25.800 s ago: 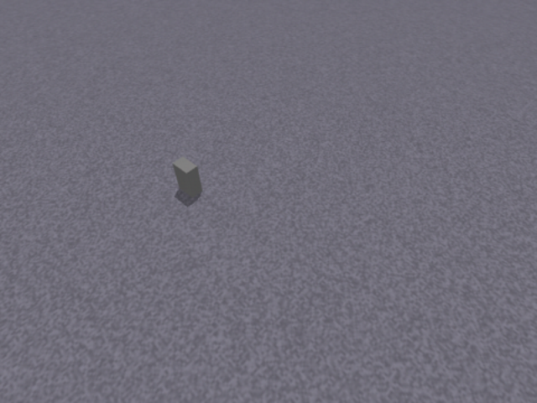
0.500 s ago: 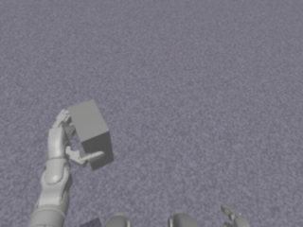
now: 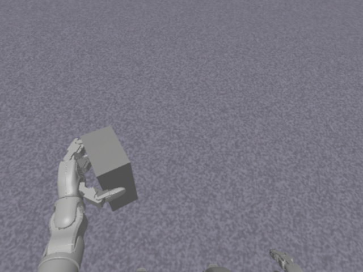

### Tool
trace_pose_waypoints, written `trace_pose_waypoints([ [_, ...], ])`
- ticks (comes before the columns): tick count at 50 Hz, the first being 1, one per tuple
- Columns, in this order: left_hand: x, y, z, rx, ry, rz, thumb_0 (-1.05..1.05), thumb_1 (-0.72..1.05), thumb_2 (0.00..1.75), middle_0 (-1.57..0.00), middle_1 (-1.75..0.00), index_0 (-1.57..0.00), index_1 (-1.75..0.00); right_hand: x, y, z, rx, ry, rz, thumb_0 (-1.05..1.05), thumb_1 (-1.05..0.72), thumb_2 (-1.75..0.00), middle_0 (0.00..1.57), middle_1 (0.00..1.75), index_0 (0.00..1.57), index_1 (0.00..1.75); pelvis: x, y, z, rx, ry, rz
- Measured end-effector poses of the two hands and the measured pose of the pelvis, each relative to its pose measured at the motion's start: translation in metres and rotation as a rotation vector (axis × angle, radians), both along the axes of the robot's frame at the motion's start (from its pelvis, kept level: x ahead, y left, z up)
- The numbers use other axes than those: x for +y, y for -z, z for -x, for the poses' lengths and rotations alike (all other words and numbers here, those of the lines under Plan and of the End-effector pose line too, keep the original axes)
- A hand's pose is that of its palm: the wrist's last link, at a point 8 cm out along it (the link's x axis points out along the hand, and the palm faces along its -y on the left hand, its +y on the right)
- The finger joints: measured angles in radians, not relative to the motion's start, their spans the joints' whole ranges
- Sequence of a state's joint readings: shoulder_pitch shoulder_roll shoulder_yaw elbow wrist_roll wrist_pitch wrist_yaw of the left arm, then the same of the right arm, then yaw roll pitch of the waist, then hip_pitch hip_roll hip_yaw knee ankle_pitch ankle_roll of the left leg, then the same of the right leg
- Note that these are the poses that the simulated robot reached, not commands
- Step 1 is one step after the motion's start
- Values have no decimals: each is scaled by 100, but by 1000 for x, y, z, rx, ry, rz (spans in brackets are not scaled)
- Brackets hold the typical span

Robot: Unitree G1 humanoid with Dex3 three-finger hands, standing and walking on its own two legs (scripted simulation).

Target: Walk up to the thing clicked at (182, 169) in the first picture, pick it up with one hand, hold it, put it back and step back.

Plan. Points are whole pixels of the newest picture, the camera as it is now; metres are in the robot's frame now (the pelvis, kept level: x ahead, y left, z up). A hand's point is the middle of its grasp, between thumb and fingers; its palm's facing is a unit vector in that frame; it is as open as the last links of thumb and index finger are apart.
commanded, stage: lift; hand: left
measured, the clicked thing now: (111, 170) +0.35 +0.15 -0.01
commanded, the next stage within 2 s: hold in 0.14 s
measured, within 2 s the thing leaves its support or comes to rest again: neither
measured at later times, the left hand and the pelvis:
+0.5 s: hand (94, 172) +0.33 +0.18 +0.03, palm faces +0.15 -0.99 -0.05, open 13.4 cm; pelvis +0.00 +0.01 +0.01, yaw +0 degrees
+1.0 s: hand (92, 180) +0.31 +0.18 +0.03, palm faces +0.15 -0.99 -0.05, open 13.4 cm; pelvis -0.01 +0.01 +0.01, yaw +0 degrees
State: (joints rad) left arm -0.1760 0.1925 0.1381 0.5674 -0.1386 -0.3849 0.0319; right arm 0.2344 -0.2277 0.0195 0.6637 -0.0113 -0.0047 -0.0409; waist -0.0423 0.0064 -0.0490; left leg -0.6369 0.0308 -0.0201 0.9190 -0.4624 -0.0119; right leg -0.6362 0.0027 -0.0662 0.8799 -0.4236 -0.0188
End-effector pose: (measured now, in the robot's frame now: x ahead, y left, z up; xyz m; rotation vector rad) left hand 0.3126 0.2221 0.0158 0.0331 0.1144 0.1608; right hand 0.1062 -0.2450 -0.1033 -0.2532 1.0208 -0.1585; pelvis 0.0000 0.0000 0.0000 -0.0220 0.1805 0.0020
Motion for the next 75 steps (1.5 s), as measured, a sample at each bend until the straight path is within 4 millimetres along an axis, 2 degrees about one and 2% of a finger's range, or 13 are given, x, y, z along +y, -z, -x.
trace_pose_waypoints([
  [30, 5, -25, 14, -26, 17, -15, -3, -61, 88, -41, -87, -44, -89, 14, -13, -1, -49, 3, -27, 1, -92, -91, 20, 30, 20, 30, 9, -11, 4, -64, 4, -1],
  [54, 9, -22, 30, -23, 14, -18, -4, -61, 88, -41, -88, -44, -90, 14, -16, 2, -68, -8, -24, 1, -92, -91, 20, 30, 20, 30, 9, -11, 10, -74, 2, -1],
  [75, 9, -28, 27, -32, 15, -19, -4, -61, 88, -40, -88, -43, -90, 11, -15, 5, -63, 3, -26, 1, -92, -91, 20, 30, 20, 30, 7, -13, 10, -79, 0, 0],
])
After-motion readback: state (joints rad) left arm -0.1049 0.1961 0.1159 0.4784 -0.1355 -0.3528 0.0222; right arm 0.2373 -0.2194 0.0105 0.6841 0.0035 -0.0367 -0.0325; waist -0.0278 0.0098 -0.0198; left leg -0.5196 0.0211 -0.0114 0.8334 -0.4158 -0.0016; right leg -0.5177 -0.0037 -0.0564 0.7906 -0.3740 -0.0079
